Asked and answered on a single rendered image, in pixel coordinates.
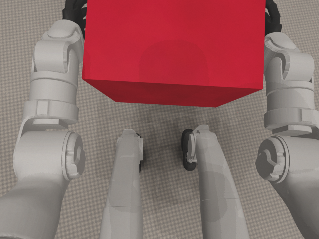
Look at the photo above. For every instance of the robot right thigh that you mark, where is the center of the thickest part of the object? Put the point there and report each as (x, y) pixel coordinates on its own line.
(221, 211)

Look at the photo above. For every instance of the robot right hand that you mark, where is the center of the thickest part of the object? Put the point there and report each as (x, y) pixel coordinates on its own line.
(272, 21)

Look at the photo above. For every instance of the robot left hand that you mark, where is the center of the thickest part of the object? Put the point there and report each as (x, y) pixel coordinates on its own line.
(74, 12)

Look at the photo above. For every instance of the robot right upper arm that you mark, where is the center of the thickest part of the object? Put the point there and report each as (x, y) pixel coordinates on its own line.
(291, 165)

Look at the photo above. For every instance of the right robot shin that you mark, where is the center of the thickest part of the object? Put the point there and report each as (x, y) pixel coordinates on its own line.
(200, 127)

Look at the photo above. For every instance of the robot left upper arm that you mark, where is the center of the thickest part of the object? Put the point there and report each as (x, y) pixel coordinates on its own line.
(45, 163)

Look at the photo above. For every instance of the left robot forearm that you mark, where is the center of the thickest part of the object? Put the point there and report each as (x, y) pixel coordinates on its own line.
(53, 80)

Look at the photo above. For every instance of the right robot forearm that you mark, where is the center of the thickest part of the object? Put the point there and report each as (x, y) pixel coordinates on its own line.
(289, 89)

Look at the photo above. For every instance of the carton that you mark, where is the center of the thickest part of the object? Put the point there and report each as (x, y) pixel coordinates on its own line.
(201, 53)

